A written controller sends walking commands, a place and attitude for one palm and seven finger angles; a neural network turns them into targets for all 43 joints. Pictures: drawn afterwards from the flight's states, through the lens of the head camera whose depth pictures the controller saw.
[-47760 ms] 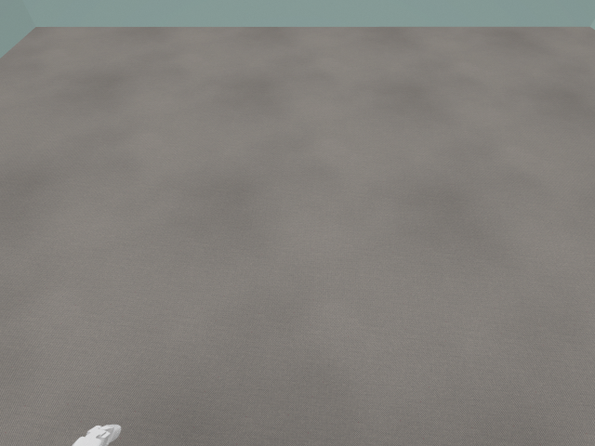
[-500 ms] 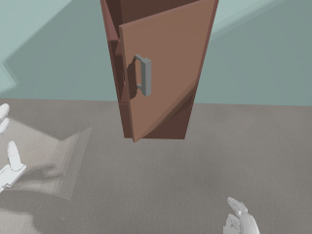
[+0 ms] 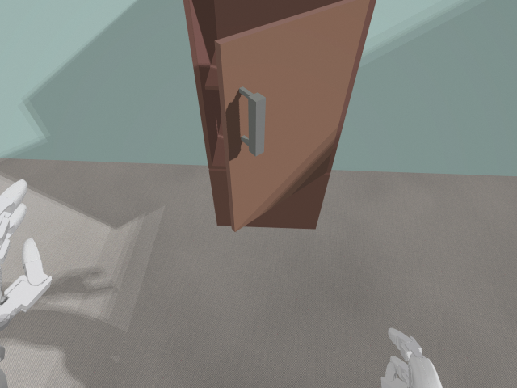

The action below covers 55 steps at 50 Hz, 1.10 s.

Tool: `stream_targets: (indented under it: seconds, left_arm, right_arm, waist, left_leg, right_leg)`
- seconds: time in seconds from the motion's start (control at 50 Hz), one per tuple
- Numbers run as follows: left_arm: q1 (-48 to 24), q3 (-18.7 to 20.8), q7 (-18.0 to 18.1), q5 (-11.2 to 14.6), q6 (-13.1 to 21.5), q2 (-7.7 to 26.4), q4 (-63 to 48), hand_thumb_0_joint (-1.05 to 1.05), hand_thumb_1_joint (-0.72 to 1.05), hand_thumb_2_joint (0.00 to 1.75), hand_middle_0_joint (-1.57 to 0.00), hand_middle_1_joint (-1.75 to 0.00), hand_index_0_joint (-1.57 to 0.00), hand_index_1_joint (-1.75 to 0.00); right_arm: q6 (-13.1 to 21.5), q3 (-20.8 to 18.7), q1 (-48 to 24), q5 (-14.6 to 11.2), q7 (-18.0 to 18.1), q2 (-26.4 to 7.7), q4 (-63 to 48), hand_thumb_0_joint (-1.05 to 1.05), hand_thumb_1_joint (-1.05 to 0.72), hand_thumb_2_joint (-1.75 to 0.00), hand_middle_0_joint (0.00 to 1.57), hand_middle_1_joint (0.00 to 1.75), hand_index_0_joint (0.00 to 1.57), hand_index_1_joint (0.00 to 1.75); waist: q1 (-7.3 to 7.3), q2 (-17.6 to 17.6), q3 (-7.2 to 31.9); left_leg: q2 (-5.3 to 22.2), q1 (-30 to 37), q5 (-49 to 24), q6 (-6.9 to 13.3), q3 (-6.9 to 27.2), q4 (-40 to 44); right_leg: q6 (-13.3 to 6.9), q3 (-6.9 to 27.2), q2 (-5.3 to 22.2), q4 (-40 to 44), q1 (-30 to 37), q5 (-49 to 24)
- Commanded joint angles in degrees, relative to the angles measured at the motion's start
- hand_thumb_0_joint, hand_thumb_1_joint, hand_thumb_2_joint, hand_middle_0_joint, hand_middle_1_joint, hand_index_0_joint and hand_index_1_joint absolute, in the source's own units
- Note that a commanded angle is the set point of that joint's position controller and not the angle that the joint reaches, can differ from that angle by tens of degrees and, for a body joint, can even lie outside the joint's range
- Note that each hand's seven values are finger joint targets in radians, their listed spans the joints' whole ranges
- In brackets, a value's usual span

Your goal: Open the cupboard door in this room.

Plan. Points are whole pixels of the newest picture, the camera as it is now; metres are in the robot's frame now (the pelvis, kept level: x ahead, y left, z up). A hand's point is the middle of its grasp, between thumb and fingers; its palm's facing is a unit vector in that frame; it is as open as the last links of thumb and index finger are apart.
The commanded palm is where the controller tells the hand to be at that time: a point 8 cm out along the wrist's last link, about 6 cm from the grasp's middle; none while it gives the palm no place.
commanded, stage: let the arm hang, fingers relaxed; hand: left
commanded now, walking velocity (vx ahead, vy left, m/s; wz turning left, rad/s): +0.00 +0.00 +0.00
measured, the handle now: (250, 121) +0.63 +0.06 +0.06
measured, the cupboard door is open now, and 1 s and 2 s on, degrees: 41 41 41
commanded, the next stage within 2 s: look to check the result in 1.08 s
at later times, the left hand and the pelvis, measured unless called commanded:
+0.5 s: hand out of the picture -0.04 +0.18 -0.18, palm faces +0.03 -0.98 -0.22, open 7.2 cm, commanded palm none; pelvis -0.01 -0.01 +0.00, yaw +1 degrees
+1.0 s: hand out of the picture +0.01 +0.17 -0.17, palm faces +0.04 -0.98 -0.19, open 7.3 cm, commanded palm none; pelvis +0.00 -0.01 +0.00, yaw +0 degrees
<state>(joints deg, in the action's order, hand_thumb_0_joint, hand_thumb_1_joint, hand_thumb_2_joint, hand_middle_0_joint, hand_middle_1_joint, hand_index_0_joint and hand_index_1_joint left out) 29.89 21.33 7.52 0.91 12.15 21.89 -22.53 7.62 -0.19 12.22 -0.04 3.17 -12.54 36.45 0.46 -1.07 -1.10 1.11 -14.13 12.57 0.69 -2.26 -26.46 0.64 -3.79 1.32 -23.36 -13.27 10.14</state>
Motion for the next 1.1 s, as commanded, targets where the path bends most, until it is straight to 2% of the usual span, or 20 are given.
stream_targets:
  seconds: [0.0, 0.02, 0.04, 0.06, 0.1, 0.14, 0.16, 0.2, 0.22, 0.28, 0.3, 0.32, 0.38, 0.5, 0.54, 0.66, 0.82, 0.98, 1.08]
  left_arm:
    - [-7.4, -14.3, -7.4, -2.8, -11.0, 0.1, 34.2, 0.00, 0.90, 0.90, -0.20, -0.30, -0.20, -0.30]
    - [-9.1, -14.8, -7.5, -3.2, -11.0, 0.4, 36.6, 0.00, 0.90, 0.90, -0.20, -0.30, -0.20, -0.30]
    - [-10.2, -15.1, -7.7, -3.3, -11.1, 1.0, 39.7, 0.00, 0.90, 0.90, -0.20, -0.30, -0.20, -0.30]
    - [-11.6, -15.3, -7.7, -3.4, -11.1, 1.8, 43.3, 0.00, 0.90, 0.90, -0.20, -0.30, -0.20, -0.30]
    - [-15.0, -16.0, -7.5, -3.5, -11.2, 3.3, 50.8, 0.00, 0.90, 0.90, -0.20, -0.30, -0.20, -0.30]
    - [-17.9, -17.6, -7.1, -3.0, -11.9, 2.9, 58.0, 0.00, 0.90, 0.90, -0.20, -0.30, -0.20, -0.30]
    - [-18.8, -18.2, -7.0, -2.8, -12.1, 2.1, 61.1, 0.00, 0.90, 0.90, -0.20, -0.30, -0.20, -0.30]
    - [-18.5, -19.2, -6.7, -2.4, -12.2, 0.5, 66.9, 0.00, 0.90, 0.90, -0.20, -0.30, -0.20, -0.30]
    - [-17.5, -19.2, -6.6, -2.4, -12.2, 0.4, 69.2, 0.00, 0.90, 0.90, -0.20, -0.30, -0.20, -0.30]
    - [-14.8, -18.8, -6.3, -2.1, -12.1, -2.6, 75.5, 0.00, 0.90, 0.90, -0.20, -0.30, -0.20, -0.30]
    - [-14.4, -18.9, -6.3, -1.9, -12.0, -2.5, 77.1, 0.00, 0.90, 0.90, -0.20, -0.30, -0.20, -0.30]
    - [-13.8, -18.9, -6.3, -1.9, -12.0, -2.4, 78.2, 0.00, 0.90, 0.90, -0.20, -0.30, -0.20, -0.30]
    - [-13.7, -19.2, -6.3, -1.7, -11.9, -3.3, 81.3, 0.00, 0.90, 0.90, -0.20, -0.30, -0.20, -0.30]
    - [-12.2, -19.3, -5.9, -1.6, -11.9, -4.9, 84.8, 0.00, 0.90, 0.90, -0.20, -0.30, -0.20, -0.30]
    - [-11.9, -19.2, -5.8, -1.6, -11.9, -5.1, 85.3, 0.00, 0.90, 0.90, -0.20, -0.30, -0.20, -0.30]
    - [-10.8, -19.2, -5.6, -1.7, -11.9, -6.5, 86.0, 0.00, 0.90, 0.90, -0.20, -0.30, -0.20, -0.30]
    - [-11.2, -18.9, -5.5, -1.9, -11.7, -6.8, 85.6, 0.00, 0.90, 0.90, -0.20, -0.30, -0.20, -0.30]
    - [-12.6, -18.8, -5.7, -1.8, -11.4, -6.2, 85.7, 0.00, 0.90, 0.90, -0.20, -0.30, -0.20, -0.30]
    - [-13.6, -18.7, -5.8, -1.7, -11.2, -5.3, 85.9, 0.00, 0.90, 0.90, -0.20, -0.30, -0.20, -0.30]
  right_arm:
    - [-1.8, -3.9, -2.8, 0.6, -3.9, -13.3, 5.4, 0.00, -0.90, -0.90, 0.20, 0.30, 0.20, 0.30]
    - [-2.7, -3.6, -3.5, 0.9, -3.7, -13.2, 5.0, 0.00, -0.90, -0.90, 0.20, 0.30, 0.20, 0.30]
    - [-3.3, -3.2, -4.3, 1.2, -3.6, -13.7, 5.3, 0.00, -0.90, -0.90, 0.20, 0.30, 0.20, 0.30]
    - [-3.8, -3.0, -4.9, 1.5, -3.7, -14.0, 6.2, 0.00, -0.90, -0.90, 0.20, 0.30, 0.20, 0.30]
    - [-5.1, -2.7, -3.9, 1.5, -3.7, -13.1, 8.1, 0.00, -0.90, -0.90, 0.20, 0.30, 0.20, 0.30]
    - [-6.5, -1.8, -2.4, 1.7, -3.8, -10.3, 10.6, 0.00, -0.90, -0.90, 0.20, 0.30, 0.20, 0.30]
    - [-6.9, -1.3, -1.6, 1.7, -3.7, -9.1, 11.9, 0.00, -0.90, -0.90, 0.20, 0.30, 0.20, 0.30]
    - [-7.3, -0.7, -1.1, 1.7, -3.4, -7.6, 14.5, 0.00, -0.90, -0.90, 0.20, 0.30, 0.20, 0.30]
    - [-7.3, -0.6, -0.9, 1.7, -3.3, -7.8, 15.3, 0.00, -0.90, -0.90, 0.20, 0.30, 0.20, 0.30]
    - [-7.4, -0.6, 0.2, 1.7, -2.6, -6.1, 18.4, 0.00, -0.90, -0.90, 0.20, 0.30, 0.20, 0.30]
    - [-7.6, -0.5, 0.8, 1.7, -2.5, -5.7, 19.3, 0.00, -0.90, -0.90, 0.20, 0.30, 0.20, 0.30]
    - [-7.7, -0.7, 1.4, 1.5, -2.4, -5.9, 19.9, 0.00, -0.90, -0.90, 0.20, 0.30, 0.20, 0.30]
    - [-7.9, -0.9, 4.6, 1.4, -2.2, -4.8, 22.5, 0.00, -0.90, -0.90, 0.20, 0.30, 0.20, 0.30]
    - [-8.0, -1.0, 8.7, 1.3, -1.8, -2.8, 25.4, 0.00, -0.90, -0.90, 0.20, 0.30, 0.20, 0.30]
    - [-8.0, -1.0, 9.3, 1.2, -1.8, -2.3, 25.9, 0.00, -0.90, -0.90, 0.20, 0.30, 0.20, 0.30]
    - [-7.8, -0.9, 9.4, 1.3, -1.7, -0.8, 26.8, 0.00, -0.90, -0.90, 0.20, 0.30, 0.20, 0.30]
    - [-7.5, -1.0, 8.5, 1.2, -1.7, -0.5, 27.2, 0.00, -0.90, -0.90, 0.20, 0.30, 0.20, 0.30]
    - [-7.1, -1.0, 6.7, 1.3, -1.5, -1.5, 27.0, 0.00, -0.90, -0.90, 0.20, 0.30, 0.20, 0.30]
    - [-7.0, -1.2, 6.1, 1.2, -1.5, -2.6, 27.0, 0.00, -0.90, -0.90, 0.20, 0.30, 0.20, 0.30]
  waist:
    - [-1.83, -3.4, 4.3]
    - [-1.26, 0.0, 4.2]
    - [-0.84, 3.6, 4.0]
    - [-0.39, 7.0, 3.9]
    - [-0.85, 13.4, 4.8]
    - [-1.64, 11.2, 3.9]
    - [-1.86, 8.4, 3.6]
    - [-1.51, 0.9, 3.2]
    - [-0.90, -1.8, 3.3]
    - [-0.18, -7.2, 3.1]
    - [-0.09, -8.4, 2.5]
    - [0.09, -6.7, 1.8]
    - [-0.53, -4.4, 0.5]
    - [-0.84, 1.9, -1.6]
    - [-0.94, 1.1, -2.3]
    - [-0.67, 2.9, -3.5]
    - [-0.45, 1.4, -4.8]
    - [-0.54, -0.7, -2.8]
    - [-0.63, 1.0, -2.1]
  left_leg:
    - [6.5, -5.4, -7.7, 1.7, 7.3, 1.1]
    - [7.1, -7.0, -6.5, 2.6, 8.7, 2.5]
    - [7.2, -8.8, -3.2, 3.3, 9.8, 3.3]
    - [6.2, -8.4, -2.3, 3.2, 9.2, 2.5]
    - [3.3, -4.6, -1.7, 2.2, 6.7, -0.9]
    - [1.2, -1.1, -1.5, 1.1, 4.3, -2.6]
    - [1.1, -0.1, -1.8, 0.8, 3.9, -2.0]
    - [2.4, -0.1, -2.6, 0.6, 4.9, 1.1]
    - [3.1, -0.9, -2.6, 0.6, 5.6, 2.5]
    - [3.9, -3.4, 0.5, 0.5, 6.3, 5.1]
    - [3.9, -3.9, 1.6, 0.6, 6.4, 5.8]
    - [3.9, -3.6, 2.4, 0.5, 6.4, 5.6]
    - [4.0, -3.1, 4.1, 0.6, 6.5, 6.6]
    - [3.9, -1.4, 2.2, 0.9, 5.6, 6.3]
    - [4.0, -1.5, 2.8, 0.9, 5.6, 6.8]
    - [3.9, -1.5, 2.3, 1.0, 5.4, 7.3]
    - [3.8, -1.7, 2.2, 0.8, 5.2, 7.9]
    - [4.3, 0.1, -1.4, 0.7, 5.4, 8.1]
    - [4.3, 1.1, -3.0, 0.6, 5.3, 8.1]
  right_leg:
    - [-2.3, 3.2, 3.4, -6.0, -4.6, 4.1]
    - [-2.4, 3.4, 2.2, -7.4, -3.1, 5.2]
    - [-2.4, 3.5, 2.3, -7.3, -1.5, 6.4]
    - [-2.7, 4.3, 3.0, -5.8, -0.9, 5.5]
    - [-4.0, 7.8, 6.2, -1.2, -2.0, 5.1]
    - [-5.1, 9.3, 8.4, 1.6, -4.7, 6.3]
    - [-5.0, 9.5, 8.3, 2.0, -5.0, 6.8]
    - [-4.0, 8.2, 6.8, 1.2, -3.6, 7.2]
    - [-3.2, 7.2, 5.7, 0.8, -1.4, 6.8]
    - [-2.9, 5.9, 5.0, 1.0, 2.7, 4.8]
    - [-3.1, 6.0, 4.9, 1.5, 3.3, 4.7]
    - [-3.2, 5.6, 4.9, 2.4, 2.9, 5.4]
    - [-3.2, 5.3, 5.0, 3.3, 2.0, 6.7]
    - [-3.1, 4.7, 5.4, 4.4, 0.3, 7.5]
    - [-3.1, 4.3, 5.3, 4.2, -0.3, 8.2]
    - [-2.7, 4.3, 5.1, 3.7, -0.6, 7.2]
    - [-2.5, 4.2, 4.9, 3.7, -0.6, 6.3]
    - [-2.6, 4.5, 5.1, 3.7, 1.4, 2.4]
    - [-2.7, 4.5, 5.3, 4.2, 2.4, 1.5]
